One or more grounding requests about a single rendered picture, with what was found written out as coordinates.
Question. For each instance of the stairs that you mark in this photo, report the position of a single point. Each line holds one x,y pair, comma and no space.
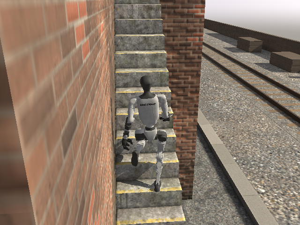
139,51

